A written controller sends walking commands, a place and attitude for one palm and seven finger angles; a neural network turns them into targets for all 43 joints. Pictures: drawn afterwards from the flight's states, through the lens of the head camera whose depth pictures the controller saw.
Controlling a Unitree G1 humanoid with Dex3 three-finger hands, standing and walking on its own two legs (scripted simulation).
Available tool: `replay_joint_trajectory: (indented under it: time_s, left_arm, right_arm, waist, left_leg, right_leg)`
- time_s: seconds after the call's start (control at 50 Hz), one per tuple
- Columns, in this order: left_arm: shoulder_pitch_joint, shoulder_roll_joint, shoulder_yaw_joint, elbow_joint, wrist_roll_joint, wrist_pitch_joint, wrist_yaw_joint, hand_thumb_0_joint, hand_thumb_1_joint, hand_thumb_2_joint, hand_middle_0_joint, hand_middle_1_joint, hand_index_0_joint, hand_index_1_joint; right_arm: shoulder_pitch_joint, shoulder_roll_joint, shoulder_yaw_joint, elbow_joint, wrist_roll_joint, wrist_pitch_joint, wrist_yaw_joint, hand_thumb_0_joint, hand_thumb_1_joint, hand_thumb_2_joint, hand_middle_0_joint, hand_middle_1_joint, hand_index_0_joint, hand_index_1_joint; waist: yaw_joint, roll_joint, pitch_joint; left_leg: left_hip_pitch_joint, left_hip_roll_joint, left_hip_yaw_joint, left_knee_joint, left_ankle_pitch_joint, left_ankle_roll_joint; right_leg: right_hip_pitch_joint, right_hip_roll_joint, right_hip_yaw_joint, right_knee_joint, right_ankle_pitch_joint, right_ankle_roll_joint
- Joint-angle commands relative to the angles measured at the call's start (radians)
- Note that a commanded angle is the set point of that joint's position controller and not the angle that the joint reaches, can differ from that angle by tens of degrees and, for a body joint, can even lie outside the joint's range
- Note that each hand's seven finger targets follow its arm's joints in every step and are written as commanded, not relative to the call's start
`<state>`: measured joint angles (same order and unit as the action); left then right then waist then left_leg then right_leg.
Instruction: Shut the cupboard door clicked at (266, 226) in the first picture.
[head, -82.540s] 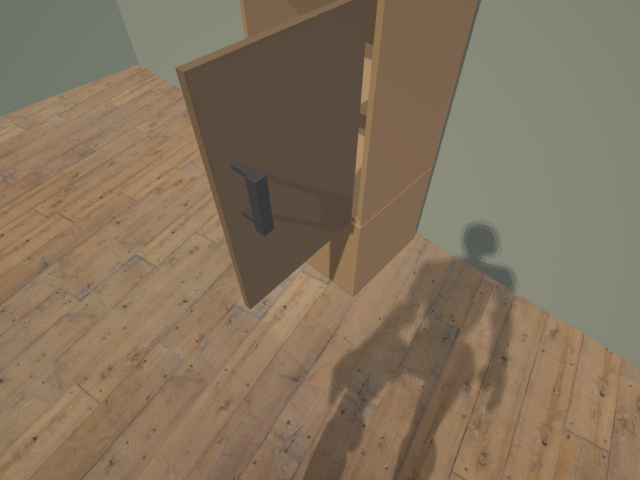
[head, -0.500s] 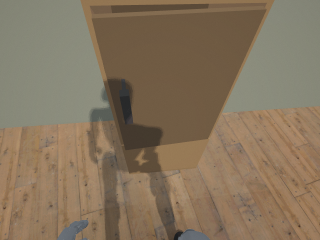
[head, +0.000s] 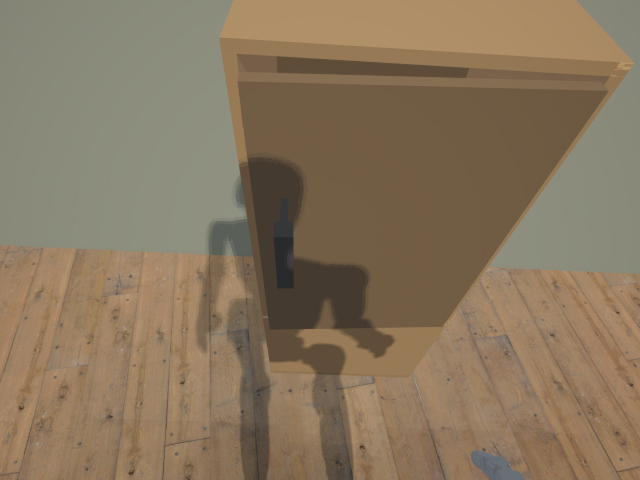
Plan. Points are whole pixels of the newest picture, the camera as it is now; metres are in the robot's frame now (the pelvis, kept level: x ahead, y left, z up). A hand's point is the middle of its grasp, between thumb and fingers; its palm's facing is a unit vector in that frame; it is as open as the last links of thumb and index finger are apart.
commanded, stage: come to a stop and stand still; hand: left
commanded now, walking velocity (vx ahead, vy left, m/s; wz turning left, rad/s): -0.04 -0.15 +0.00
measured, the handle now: (285, 244) +0.41 +0.09 +0.02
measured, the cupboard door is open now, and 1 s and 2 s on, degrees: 3 3 3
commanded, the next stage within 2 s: look again from close up in 0.78 s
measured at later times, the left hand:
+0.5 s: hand out of the picture +0.01 +0.15 -0.16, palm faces -0.02 -0.98 -0.21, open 7.3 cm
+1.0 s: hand out of the picture -0.04 +0.12 -0.17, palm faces -0.01 -0.99 -0.15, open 7.4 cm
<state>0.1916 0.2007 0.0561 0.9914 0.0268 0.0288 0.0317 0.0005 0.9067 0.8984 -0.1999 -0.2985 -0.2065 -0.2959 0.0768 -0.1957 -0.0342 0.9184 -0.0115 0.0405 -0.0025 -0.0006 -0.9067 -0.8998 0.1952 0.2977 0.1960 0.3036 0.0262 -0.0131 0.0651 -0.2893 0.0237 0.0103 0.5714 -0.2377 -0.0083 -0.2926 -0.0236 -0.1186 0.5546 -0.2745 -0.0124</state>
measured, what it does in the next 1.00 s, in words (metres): steps on the spot: right foot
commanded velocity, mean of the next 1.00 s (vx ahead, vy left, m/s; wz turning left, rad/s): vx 0.01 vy -0.03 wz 0.00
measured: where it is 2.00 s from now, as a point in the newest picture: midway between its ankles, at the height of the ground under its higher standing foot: outside the picture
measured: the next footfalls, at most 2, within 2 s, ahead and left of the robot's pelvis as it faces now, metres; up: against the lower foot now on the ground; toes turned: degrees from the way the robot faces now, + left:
right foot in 0.34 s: -0.04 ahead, -0.14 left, +0.00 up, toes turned -1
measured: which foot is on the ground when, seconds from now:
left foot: down 0.00-1.00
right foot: down 0.00-0.00, up 0.02-0.32, down 0.34-1.00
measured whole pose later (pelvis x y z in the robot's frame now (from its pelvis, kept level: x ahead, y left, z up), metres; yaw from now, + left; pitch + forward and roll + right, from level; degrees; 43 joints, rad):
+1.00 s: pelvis -0.03 -0.03 +0.00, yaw -2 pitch -1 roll -2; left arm 0.34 0.09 -0.01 1.11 0.02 -0.04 0.05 0.00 0.91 0.90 -0.20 -0.30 -0.21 -0.30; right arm 0.28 -0.16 -0.01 1.08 -0.01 0.00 -0.02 0.01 -0.91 -0.90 0.20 0.30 0.20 0.30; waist -0.02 0.03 0.04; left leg -0.28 0.06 0.00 0.56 -0.27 -0.02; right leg -0.13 0.05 0.00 0.47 -0.33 -0.02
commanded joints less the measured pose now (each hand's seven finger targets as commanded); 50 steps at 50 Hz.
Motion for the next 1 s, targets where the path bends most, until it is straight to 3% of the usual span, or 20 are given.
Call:
replay_joint_trajectory:
  time_s: [0.0,0.04,0.08,0.2,0.24,0.28,0.3,0.32,0.34,0.36,0.38,0.4,0.48,0.6,0.84,0.86,0.88,0.92,0.94,0.98]
  left_arm:
    - [0.044,0.087,0.004,-0.074,-0.013,0.001,0.008,0.0,0.9,0.9,-0.2,-0.3,-0.2,-0.3]
    - [0.045,0.096,0.012,-0.057,-0.011,0.017,0.006,0.0,0.9,0.9,-0.2,-0.3,-0.2,-0.3]
    - [0.065,0.1,0.014,-0.041,-0.015,0.016,-0.001,0.0,0.9,0.9,-0.2,-0.3,-0.2,-0.3]
    - [0.024,0.07,-0.004,-0.031,-0.015,0.016,-0.02,0.0,0.9,0.9,-0.2,-0.3,-0.2,-0.3]
    - [0.041,0.067,-0.008,-0.014,-0.015,0.01,-0.021,0.0,0.9,0.9,-0.2,-0.3,-0.2,-0.3]
    - [0.1,0.07,-0.008,0.018,-0.014,-0.001,-0.018,0.0,0.9,0.9,-0.2,-0.3,-0.2,-0.3]
    - [0.118,0.092,-0.006,0.03,-0.012,-0.009,-0.012,0.0,0.9,0.9,-0.2,-0.3,-0.2,-0.3]
    - [0.108,0.119,-0.007,0.036,-0.01,-0.017,-0.009,0.0,0.9,0.9,-0.2,-0.3,-0.2,-0.3]
    - [0.075,0.138,-0.009,0.034,-0.011,-0.021,-0.008,0.0,0.9,0.9,-0.2,-0.3,-0.2,-0.3]
    - [0.059,0.139,-0.011,0.04,-0.011,-0.025,-0.01,0.0,0.9,0.9,-0.2,-0.3,-0.2,-0.3]
    - [0.053,0.122,-0.014,0.052,-0.014,-0.035,-0.007,0.0,0.9,0.9,-0.2,-0.3,-0.2,-0.3]
    - [0.059,0.109,-0.021,0.059,-0.017,-0.038,-0.005,0.0,0.9,0.9,-0.2,-0.3,-0.2,-0.3]
    - [0.071,0.083,-0.026,0.079,-0.021,-0.035,-0.001,0.0,0.9,0.9,-0.2,-0.3,-0.2,-0.3]
    - [0.095,0.065,-0.03,0.099,-0.024,-0.033,0.0,0.0,0.9,0.9,-0.2,-0.3,-0.2,-0.3]
    - [0.15,0.028,-0.032,0.121,-0.021,-0.038,0.005,0.0,0.9,0.9,-0.2,-0.3,-0.2,-0.3]
    - [0.255,0.05,-0.036,0.14,0.0,-0.086,0.047,0.0,0.9,0.9,-0.2,-0.3,-0.2,-0.3]
    - [0.22,0.108,-0.025,0.094,-0.005,-0.094,0.041,0.0,0.9,0.9,-0.2,-0.3,-0.2,-0.3]
    - [0.168,0.079,-0.035,0.063,-0.007,-0.095,0.032,0.0,0.9,0.9,-0.2,-0.3,-0.2,-0.3]
    - [0.167,0.059,-0.036,0.059,-0.009,-0.095,0.031,0.0,0.9,0.9,-0.2,-0.3,-0.2,-0.3]
    - [0.19,0.035,-0.04,0.053,-0.012,-0.08,0.029,0.0,0.9,0.9,-0.2,-0.3,-0.2,-0.3]
  right_arm:
    - [0.128,-0.198,-0.033,-0.03,-0.017,-0.022,-0.034,0.0,-0.9,-0.9,0.2,0.3,0.2,0.3]
    - [0.105,-0.179,-0.022,-0.025,-0.015,-0.027,-0.052,0.0,-0.9,-0.9,0.2,0.3,0.2,0.3]
    - [0.083,-0.159,-0.012,-0.029,-0.014,-0.032,-0.054,0.0,-0.9,-0.9,0.2,0.3,0.2,0.3]
    - [0.152,-0.178,-0.024,0.035,-0.015,-0.029,-0.049,0.0,-0.9,-0.9,0.2,0.3,0.2,0.3]
    - [0.161,-0.172,-0.028,0.055,-0.012,-0.03,-0.045,0.0,-0.9,-0.9,0.2,0.3,0.2,0.3]
    - [0.162,-0.164,-0.029,0.068,-0.001,-0.031,-0.043,0.0,-0.9,-0.9,0.2,0.3,0.2,0.3]
    - [0.164,-0.136,-0.025,0.073,0.006,-0.033,-0.038,0.0,-0.9,-0.9,0.2,0.3,0.2,0.3]
    - [0.165,-0.097,-0.017,0.071,0.01,-0.034,-0.032,0.0,-0.9,-0.9,0.2,0.3,0.2,0.3]
    - [0.17,-0.061,-0.007,0.077,0.009,-0.033,-0.024,0.0,-0.9,-0.9,0.2,0.3,0.2,0.3]
    - [0.172,-0.054,-0.003,0.085,0.003,-0.03,-0.021,0.0,-0.9,-0.9,0.2,0.3,0.2,0.3]
    - [0.178,-0.058,0.0,0.105,-0.004,-0.032,-0.025,0.0,-0.9,-0.9,0.2,0.3,0.2,0.3]
    - [0.193,-0.069,0.001,0.121,-0.002,-0.034,-0.024,0.0,-0.9,-0.9,0.2,0.3,0.2,0.3]
    - [0.234,-0.06,0.007,0.174,-0.002,-0.036,-0.026,0.0,-0.9,-0.9,0.2,0.3,0.2,0.3]
    - [0.263,-0.049,0.012,0.202,-0.005,-0.033,-0.03,0.0,-0.9,-0.9,0.2,0.3,0.2,0.3]
    - [0.283,-0.034,0.013,0.21,0.001,-0.043,-0.04,0.0,-0.9,-0.9,0.2,0.3,0.2,0.3]
    - [0.135,-0.043,0.017,0.13,0.006,-0.071,-0.028,0.0,-0.9,-0.9,0.2,0.3,0.2,0.3]
    - [0.202,0.016,0.019,0.093,0.006,-0.059,-0.021,0.0,-0.9,-0.9,0.2,0.3,0.2,0.3]
    - [0.271,0.008,0.015,0.098,0.006,-0.06,-0.018,0.0,-0.9,-0.9,0.2,0.3,0.2,0.3]
    - [0.282,0.006,0.017,0.107,0.001,-0.069,-0.017,0.0,-0.9,-0.9,0.2,0.3,0.2,0.3]
    - [0.279,-0.033,0.014,0.098,0.0,-0.075,-0.024,0.0,-0.9,-0.9,0.2,0.3,0.2,0.3]
  waist:
    - [-0.041,0.141,-0.129]
    - [-0.025,0.21,-0.105]
    - [-0.012,0.133,-0.119]
    - [-0.053,0.178,-0.119]
    - [-0.046,0.165,-0.111]
    - [-0.018,0.123,-0.127]
    - [-0.016,0.069,-0.115]
    - [-0.029,-0.002,-0.088]
    - [-0.044,-0.005,-0.059]
    - [-0.051,-0.044,-0.062]
    - [-0.049,-0.138,-0.043]
    - [-0.048,-0.15,-0.032]
    - [-0.043,-0.044,0.023]
    - [-0.038,-0.003,0.062]
    - [-0.035,-0.021,0.027]
    - [0.022,0.028,0.037]
    - [-0.048,-0.01,-0.021]
    - [-0.075,-0.026,-0.101]
    - [-0.065,0.029,-0.099]
    - [-0.048,0.079,-0.089]
  left_leg:
    - [0.142,0.35,-0.257,-0.199,0.773,0.214]
    - [0.118,0.318,-0.219,-0.183,0.83,0.213]
    - [0.144,0.285,-0.18,-0.18,0.729,0.204]
    - [0.193,0.259,-0.194,-0.236,0.424,0.176]
    - [0.17,0.242,-0.192,-0.221,0.394,0.163]
    - [0.1,0.192,-0.158,-0.178,0.305,0.112]
    - [0.037,0.145,-0.124,-0.155,0.189,0.069]
    - [0.0,0.085,-0.065,-0.136,0.056,0.026]
    - [0.033,0.047,-0.034,-0.15,0.017,0.003]
    - [0.07,0.029,-0.014,-0.153,0.066,-0.006]
    - [0.094,0.034,-0.007,-0.141,0.102,-0.007]
    - [0.114,0.043,-0.009,-0.149,0.106,-0.006]
    - [0.121,0.066,-0.022,-0.19,0.136,-0.005]
    - [0.117,0.067,-0.017,-0.2,0.109,-0.011]
    - [0.135,0.081,-0.019,-0.191,0.172,-0.003]
    - [0.036,0.062,0.039,0.079,0.153,-0.022]
    - [-0.011,0.03,-0.003,0.07,-0.1,0.003]
    - [0.048,0.027,0.009,-0.007,-0.021,0.006]
    - [0.091,0.039,0.001,-0.048,0.08,0.013]
    - [0.1,0.079,-0.038,-0.05,0.232,0.034]
  right_leg:
    - [-0.067,0.017,0.119,0.304,-0.309,0.026]
    - [-0.106,0.019,0.198,0.447,-0.273,0.033]
    - [-0.111,0.019,0.197,0.46,-0.221,0.041]
    - [-0.044,0.012,0.132,0.211,-0.209,0.039]
    - [0.031,0.019,0.109,0.066,-0.142,0.031]
    - [0.175,0.019,0.107,-0.147,0.049,0.022]
    - [0.231,-0.028,0.174,-0.212,0.099,0.004]
    - [0.207,-0.12,0.265,-0.248,0.098,-0.033]
    - [0.138,-0.172,0.278,-0.264,0.081,-0.058]
    - [0.109,-0.147,0.266,-0.251,0.126,-0.056]
    - [0.093,-0.128,0.254,-0.246,0.199,-0.056]
    - [0.076,-0.126,0.243,-0.254,0.198,-0.053]
    - [0.068,-0.086,0.22,-0.273,0.098,-0.034]
    - [0.054,-0.077,0.23,-0.304,0.025,-0.038]
    - [0.107,-0.064,0.204,-0.268,0.173,-0.032]
    - [0.085,-0.154,0.302,-0.244,0.77,0.037]
    - [0.146,-0.188,0.297,-0.189,0.759,-0.01]
    - [0.143,-0.125,0.245,-0.137,0.51,-0.067]
    - [0.126,-0.094,0.218,-0.099,0.503,-0.063]
    - [0.09,-0.046,0.201,-0.087,0.285,-0.044]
